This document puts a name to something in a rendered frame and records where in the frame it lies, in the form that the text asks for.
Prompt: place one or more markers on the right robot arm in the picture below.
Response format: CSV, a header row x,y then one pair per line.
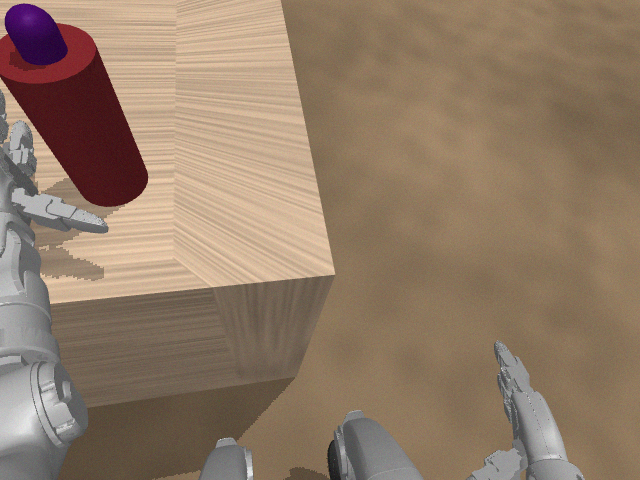
x,y
553,469

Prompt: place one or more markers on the left robot arm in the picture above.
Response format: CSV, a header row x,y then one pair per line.
x,y
41,412

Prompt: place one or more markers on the right robot hand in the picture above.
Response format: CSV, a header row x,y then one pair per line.
x,y
536,434

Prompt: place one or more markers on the left robot hand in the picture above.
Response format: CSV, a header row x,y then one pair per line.
x,y
19,196

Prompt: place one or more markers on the bottle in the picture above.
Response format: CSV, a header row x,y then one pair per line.
x,y
57,76

